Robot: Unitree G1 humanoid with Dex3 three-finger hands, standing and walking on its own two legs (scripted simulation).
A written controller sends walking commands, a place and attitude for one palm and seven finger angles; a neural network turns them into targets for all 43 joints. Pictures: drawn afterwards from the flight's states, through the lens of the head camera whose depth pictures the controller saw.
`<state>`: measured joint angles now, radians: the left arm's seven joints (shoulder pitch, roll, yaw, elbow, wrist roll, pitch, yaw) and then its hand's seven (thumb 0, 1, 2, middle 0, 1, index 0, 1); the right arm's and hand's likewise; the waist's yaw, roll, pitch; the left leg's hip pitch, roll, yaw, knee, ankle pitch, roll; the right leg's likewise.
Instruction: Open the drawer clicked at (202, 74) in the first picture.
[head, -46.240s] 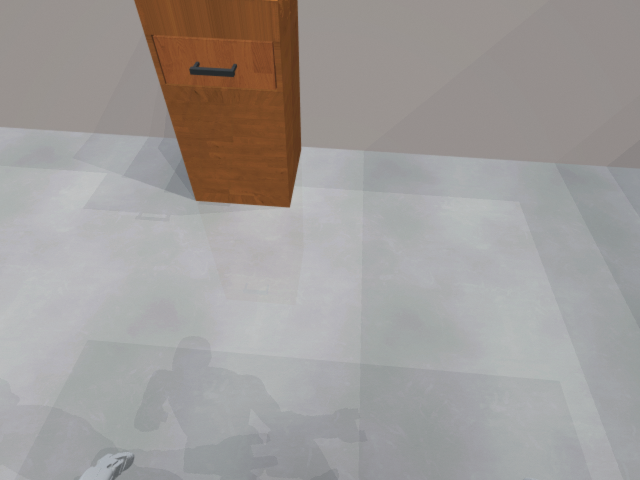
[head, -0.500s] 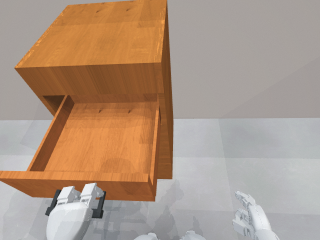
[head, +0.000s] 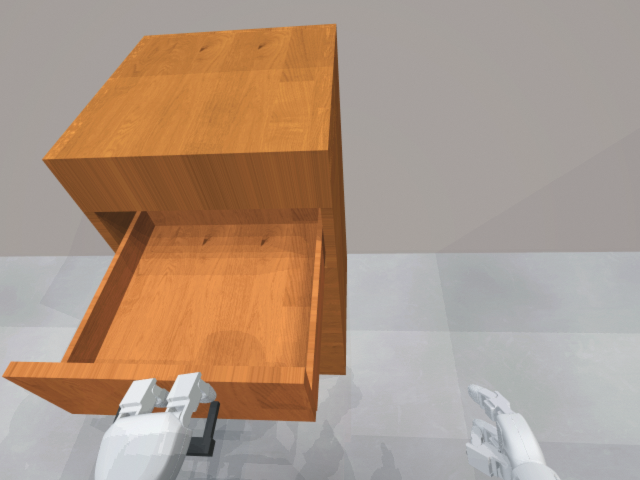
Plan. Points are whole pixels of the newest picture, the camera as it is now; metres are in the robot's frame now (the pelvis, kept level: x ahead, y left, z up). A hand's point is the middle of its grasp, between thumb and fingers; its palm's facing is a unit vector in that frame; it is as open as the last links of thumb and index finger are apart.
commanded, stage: lift the hand off the handle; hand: left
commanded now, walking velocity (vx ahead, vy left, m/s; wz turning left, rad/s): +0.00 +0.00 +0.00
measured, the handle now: (163, 427) +0.19 +0.24 -0.06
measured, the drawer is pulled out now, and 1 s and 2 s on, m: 0.29 0.29 0.29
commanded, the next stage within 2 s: draw the hand back to the body in 1.10 s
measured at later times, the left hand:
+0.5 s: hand (169, 447) +0.15 +0.18 +0.03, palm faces +0.00 -0.17 -0.99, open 13.9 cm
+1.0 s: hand (138, 449) +0.14 +0.20 +0.07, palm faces +0.03 -0.15 -0.99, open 13.9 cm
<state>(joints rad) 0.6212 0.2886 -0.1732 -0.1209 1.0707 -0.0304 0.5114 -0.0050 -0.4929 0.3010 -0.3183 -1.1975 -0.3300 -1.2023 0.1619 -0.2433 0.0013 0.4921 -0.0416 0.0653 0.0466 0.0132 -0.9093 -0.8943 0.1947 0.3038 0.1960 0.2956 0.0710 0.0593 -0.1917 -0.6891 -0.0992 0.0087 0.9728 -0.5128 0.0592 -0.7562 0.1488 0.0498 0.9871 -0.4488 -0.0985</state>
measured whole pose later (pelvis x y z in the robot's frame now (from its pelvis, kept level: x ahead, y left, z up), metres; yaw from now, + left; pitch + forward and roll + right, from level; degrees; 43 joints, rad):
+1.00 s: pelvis +0.00 +0.00 +0.03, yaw -1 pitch +7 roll +1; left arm 0.71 0.36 -0.14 -0.35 1.01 0.01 0.39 0.00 -0.49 0.30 -0.32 -1.20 -0.32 -1.20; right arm 0.16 -0.24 0.01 0.50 -0.02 0.07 0.07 0.01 -0.91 -0.89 0.19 0.30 0.20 0.30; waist 0.10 0.08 -0.14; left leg -0.48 -0.08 0.01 0.80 -0.44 0.05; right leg -0.54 0.16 0.08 0.80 -0.37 -0.10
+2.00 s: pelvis +0.01 +0.02 +0.05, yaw +2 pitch -1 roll -1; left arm 0.66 0.29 0.06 -0.52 0.04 -0.04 0.12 -0.01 -0.39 0.35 -0.31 -1.13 -0.31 -1.13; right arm 0.23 -0.20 0.05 0.52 0.01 -0.08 -0.06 0.01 -0.91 -0.89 0.19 0.30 0.20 0.30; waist 0.05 0.07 -0.04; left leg -0.19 -0.10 -0.05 0.58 -0.36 0.07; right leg -0.23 0.13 0.05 0.55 -0.30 -0.08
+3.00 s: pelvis +0.02 +0.02 +0.06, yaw +2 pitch +0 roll -1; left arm 0.56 0.36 0.34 -0.50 -0.06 -0.17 0.11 0.01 0.88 0.90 -0.21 -0.30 -0.21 -0.30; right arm 0.18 -0.22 0.02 0.60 0.00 -0.10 -0.06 0.01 -0.91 -0.89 0.20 0.30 0.20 0.30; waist 0.03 0.07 0.00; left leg -0.15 -0.08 -0.06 0.45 -0.29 0.08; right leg -0.16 0.13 0.06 0.38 -0.21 -0.07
